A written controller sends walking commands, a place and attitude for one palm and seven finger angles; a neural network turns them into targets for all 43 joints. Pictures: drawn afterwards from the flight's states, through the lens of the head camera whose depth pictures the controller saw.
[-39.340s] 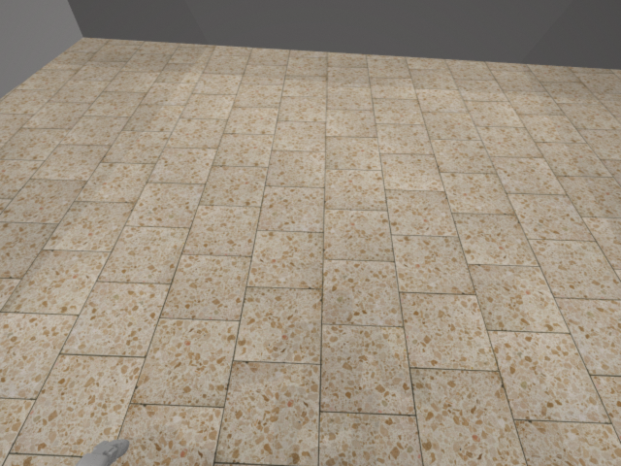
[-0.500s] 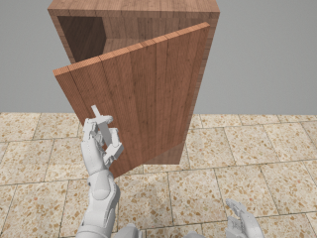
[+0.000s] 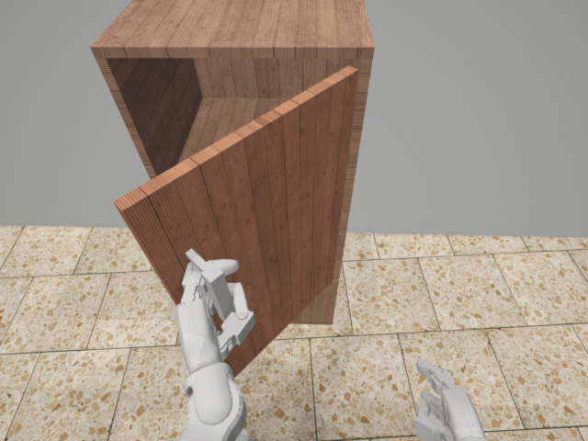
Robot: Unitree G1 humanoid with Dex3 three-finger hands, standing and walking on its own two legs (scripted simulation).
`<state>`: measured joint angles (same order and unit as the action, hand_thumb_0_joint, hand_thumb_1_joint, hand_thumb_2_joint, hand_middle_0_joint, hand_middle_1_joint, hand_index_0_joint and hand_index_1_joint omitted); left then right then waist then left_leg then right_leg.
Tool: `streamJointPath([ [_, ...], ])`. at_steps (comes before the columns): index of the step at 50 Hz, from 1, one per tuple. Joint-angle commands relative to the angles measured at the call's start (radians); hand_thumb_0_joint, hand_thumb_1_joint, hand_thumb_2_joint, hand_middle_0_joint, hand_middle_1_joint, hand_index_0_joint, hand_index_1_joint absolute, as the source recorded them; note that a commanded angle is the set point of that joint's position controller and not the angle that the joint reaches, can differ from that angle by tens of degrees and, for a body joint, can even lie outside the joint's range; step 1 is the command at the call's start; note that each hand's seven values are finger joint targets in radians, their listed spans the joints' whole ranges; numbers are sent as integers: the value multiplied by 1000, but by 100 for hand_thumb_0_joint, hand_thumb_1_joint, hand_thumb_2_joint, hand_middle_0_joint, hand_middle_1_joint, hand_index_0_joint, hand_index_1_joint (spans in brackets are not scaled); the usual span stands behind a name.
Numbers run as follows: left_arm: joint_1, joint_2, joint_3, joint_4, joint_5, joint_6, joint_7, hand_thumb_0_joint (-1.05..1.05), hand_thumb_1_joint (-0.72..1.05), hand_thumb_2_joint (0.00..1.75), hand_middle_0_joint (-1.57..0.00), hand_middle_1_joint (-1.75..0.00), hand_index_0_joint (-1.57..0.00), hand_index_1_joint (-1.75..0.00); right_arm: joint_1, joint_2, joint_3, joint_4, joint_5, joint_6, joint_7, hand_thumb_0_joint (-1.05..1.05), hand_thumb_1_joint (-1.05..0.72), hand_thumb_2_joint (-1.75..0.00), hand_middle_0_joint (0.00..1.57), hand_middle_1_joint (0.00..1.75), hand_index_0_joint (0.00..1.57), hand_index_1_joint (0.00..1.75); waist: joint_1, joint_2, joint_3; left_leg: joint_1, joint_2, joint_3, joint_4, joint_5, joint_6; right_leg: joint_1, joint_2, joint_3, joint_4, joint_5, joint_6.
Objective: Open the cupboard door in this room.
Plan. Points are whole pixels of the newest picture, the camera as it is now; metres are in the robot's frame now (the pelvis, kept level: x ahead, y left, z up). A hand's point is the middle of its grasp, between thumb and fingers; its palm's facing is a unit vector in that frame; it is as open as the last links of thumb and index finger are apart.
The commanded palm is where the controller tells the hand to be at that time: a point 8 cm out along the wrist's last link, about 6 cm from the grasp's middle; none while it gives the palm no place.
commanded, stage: open thumb and fingers to let go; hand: left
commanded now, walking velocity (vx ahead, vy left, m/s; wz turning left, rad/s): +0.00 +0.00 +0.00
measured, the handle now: (212, 288) +0.31 +0.13 +0.05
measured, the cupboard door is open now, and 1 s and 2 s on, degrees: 48 49 49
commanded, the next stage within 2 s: slide the hand sideways off the handle in 0.70 s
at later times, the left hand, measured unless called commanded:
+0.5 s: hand (240, 315) +0.27 +0.08 +0.05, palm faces +0.37 -0.93 -0.01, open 13.7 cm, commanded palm +0.23 +0.13 +0.05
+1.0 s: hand (229, 341) +0.24 +0.09 +0.05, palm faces -0.14 -0.99 -0.03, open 16.2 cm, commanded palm +0.22 +0.13 +0.05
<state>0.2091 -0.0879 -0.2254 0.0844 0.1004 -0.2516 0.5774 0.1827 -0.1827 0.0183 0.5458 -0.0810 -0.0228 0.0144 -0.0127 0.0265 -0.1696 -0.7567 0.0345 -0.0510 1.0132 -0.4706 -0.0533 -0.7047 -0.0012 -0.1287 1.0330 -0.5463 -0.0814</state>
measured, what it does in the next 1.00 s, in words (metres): stands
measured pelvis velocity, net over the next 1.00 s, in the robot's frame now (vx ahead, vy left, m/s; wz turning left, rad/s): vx -0.01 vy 0.04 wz -0.02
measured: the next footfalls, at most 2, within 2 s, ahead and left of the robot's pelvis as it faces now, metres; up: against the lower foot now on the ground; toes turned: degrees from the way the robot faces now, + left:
none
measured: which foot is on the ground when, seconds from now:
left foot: down 0.00-1.00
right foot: down 0.00-1.00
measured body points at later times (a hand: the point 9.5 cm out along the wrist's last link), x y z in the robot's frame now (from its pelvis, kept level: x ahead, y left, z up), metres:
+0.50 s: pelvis +0.00 +0.00 +0.00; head +0.04 -0.02 +0.45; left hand +0.25 +0.13 +0.05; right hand +0.17 -0.22 -0.10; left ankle +0.02 +0.16 -0.67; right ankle -0.01 -0.06 -0.67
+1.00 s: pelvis -0.01 +0.04 -0.01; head +0.04 +0.03 +0.44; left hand +0.24 +0.15 +0.05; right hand +0.16 -0.18 -0.10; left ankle +0.02 +0.16 -0.67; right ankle -0.01 -0.06 -0.67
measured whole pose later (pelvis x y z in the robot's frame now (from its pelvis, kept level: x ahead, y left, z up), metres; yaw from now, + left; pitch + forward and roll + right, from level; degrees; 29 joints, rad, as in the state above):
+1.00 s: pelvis -0.01 +0.04 -0.01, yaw -1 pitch +12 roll -1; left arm 0.22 0.08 -0.26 0.02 0.00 -0.36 0.10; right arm 0.22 -0.21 0.02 0.48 -0.03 -0.03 0.01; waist 0.00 0.05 -0.13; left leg -0.82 0.01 -0.03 1.09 -0.49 0.00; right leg -0.76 -0.02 -0.10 1.07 -0.54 -0.03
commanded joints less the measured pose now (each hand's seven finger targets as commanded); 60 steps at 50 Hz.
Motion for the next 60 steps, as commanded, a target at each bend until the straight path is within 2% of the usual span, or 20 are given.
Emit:
streamJointPath([
  [1, -97, -67, 13, -210, 13, -69, -11, 0, 41, 69, -36, -130, -36, -130, -61, -66, -35, -153, 6, -56, -11, 0, -90, -90, 20, 30, 20, 30, 1, -127, -198, 56, -62, 27, -55, 195, 53, 187, -65, 201, -249, 460, 101],
  [6, -113, -52, -2, -219, 15, -89, -40, 0, 6, 54, -34, -126, -34, -126, -49, -78, -40, -149, 8, -59, -15, 0, -90, -90, 20, 30, 20, 30, -23, -141, -174, 33, -57, 19, -46, 179, 58, 177, -76, 216, -251, 473, 109],
  [14, -95, -32, 30, -211, 1, -115, -43, 0, -50, 30, -30, -120, -30, -120, -46, -78, -46, -146, 7, -67, -19, 0, -90, -90, 20, 30, 20, 30, -14, -170, -200, 7, -56, 15, -38, 171, 58, 190, -79, 227, -240, 463, 111],
  [16, -95, -28, 34, -225, -1, -118, -43, 0, -50, 30, -30, -120, -30, -120, -40, -79, -47, -147, 9, -65, -21, 0, -90, -90, 20, 30, 20, 30, -10, -155, -206, 13, -58, 18, -41, 177, 57, 196, -79, 222, -237, 472, 110],
  [22, -107, -44, 16, -216, 8, -113, -36, 0, -50, 30, -25, -90, -25, -90, -41, -79, -45, -151, 9, -60, -21, 0, -90, -90, 20, 30, 20, 30, -13, -117, -187, 44, -56, 25, -49, 179, 61, 147, -62, 184, -227, 419, 97],
  [23, -83, -46, 20, -200, 10, -108, -35, 0, -50, 30, -24, -85, -24, -85, -38, -80, -45, -155, 9, -61, -21, 0, -90, -90, 20, 30, 20, 30, -11, -144, -178, 47, -54, 23, -53, 184, 63, 143, -54, 172, -226, 409, 93],
  [29, -84, -72, -2, -220, 9, -99, -25, 0, -50, 30, -19, -55, -19, -55, -42, -81, -43, -166, 10, -62, -17, 0, -90, -90, 20, 30, 20, 30, -3, -108, -203, 81, -54, 30, -61, 210, 63, 134, -38, 135, -203, 424, 84],
  [34, -136, -99, -23, -200, 15, -80, -9, 0, -50, 30, -15, -30, -15, -30, -58, -84, -39, -168, 11, -61, -13, 0, -90, -90, 20, 30, 20, 30, -11, -95, -162, 94, -51, 28, -70, 192, 65, 76, -17, 96, -197, 323, 68],
  [35, -130, -99, -16, -200, 14, -77, -4, 0, -50, 30, -15, -30, -15, -30, -60, -83, -38, -171, 10, -59, -12, 0, -90, -90, 20, 30, 20, 30, -1, -91, -172, 95, -52, 28, -73, 195, 64, 81, -13, 91, -191, 315, 64],
  [40, -164, -131, -33, -181, 18, -50, 11, 0, -50, 30, -15, -30, -15, -30, -72, -83, -35, -171, 12, -55, -7, 0, -90, -90, 20, 30, 20, 30, -4, -78, -174, 107, -49, 24, -79, 192, 63, 55, -2, 68, -179, 278, 56],
  [41, -192, 9, -229, -214, 115, -105, -194, 0, -50, 30, -15, -30, -15, -30, 8, -133, -33, -147, 24, -55, 1, 0, -90, -90, 20, 30, 20, 30, -105, -118, -100, 98, -50, 26, -51, 196, 83, -8, -14, 110, -166, 346, 64],
  [42, -214, 74, -152, -248, 79, -153, -310, 0, -50, 30, -15, -30, -15, -30, 3, -118, -44, -166, 28, -52, -4, 0, -90, -90, 20, 30, 20, 30, -67, -90, -147, 87, -49, 26, -41, 200, 86, 23, -17, 111, -149, 369, 55],
  [44, -221, 114, -145, -296, 39, -196, -441, 0, -50, 30, -15, -30, -15, -30, 1, -121, -46, -188, 34, -51, -10, 0, -90, -90, 20, 30, 20, 30, -51, -35, -210, 104, -51, 29, -31, 223, 90, 59, -22, 126, -130, 412, 51],
  [46, -157, 92, -146, -298, -30, -205, -546, 0, -50, 30, -15, -30, -15, -30, 5, -119, -43, -218, 51, -62, -14, 0, -90, -90, 20, 30, 20, 30, -43, -30, -204, 112, -50, 25, -41, 199, 87, 57, -17, 116, -133, 366, 48],
  [48, -121, 40, -128, -313, -124, -178, -572, 0, -50, 30, -15, -30, -15, -30, -8, -116, -38, -245, 70, -72, -19, 0, -90, -90, 20, 30, 20, 30, -33, -31, -201, 126, -48, 18, -62, 168, 84, 56, -4, 97, -149, 300, 46],
  [50, -41, 33, -71, -314, -182, -146, -548, 0, -50, 30, -15, -30, -15, -30, -12, -121, -38, -264, 78, -75, -23, 0, -90, -90, 20, 30, 20, 30, -12, -80, -181, 117, -47, 14, -83, 148, 76, 65, 3, 76, -158, 259, 51],
  [52, -6, 37, -47, -335, -178, -126, -496, 0, -50, 30, -15, -30, -15, -30, -13, -123, -38, -278, 78, -73, -20, 0, -90, -90, 20, 30, 20, 30, -4, -89, -172, 114, -45, 9, -92, 146, 71, 51, 6, 62, -145, 241, 51],
  [56, 31, 83, -29, -351, -75, -131, -396, 0, -50, 30, -15, -30, -15, -30, 0, -118, -39, -290, 60, -62, 0, 0, -90, -90, 20, 30, 20, 30, 0, -80, -141, 76, -42, 5, -76, 145, 68, -3, 3, 60, -98, 223, 46],
  [58, 74, 103, -29, -365, -31, -143, -377, 0, -50, 30, -15, -30, -15, -30, -1, -117, -43, -302, 56, -55, 7, 0, -90, -90, 20, 30, 20, 30, 8, -86, -150, 61, -38, 4, -70, 143, 69, -7, 4, 63, -85, 210, 42],
  [60, 87, 86, -58, -393, -20, -154, -378, 0, -50, 30, -15, -30, -15, -30, -4, -112, -40, -313, 56, -52, 12, 0, -90, -90, 20, 30, 20, 30, 6, -41, -142, 64, -38, 10, -72, 117, 67, -23, 4, 65, -85, 187, 39],
])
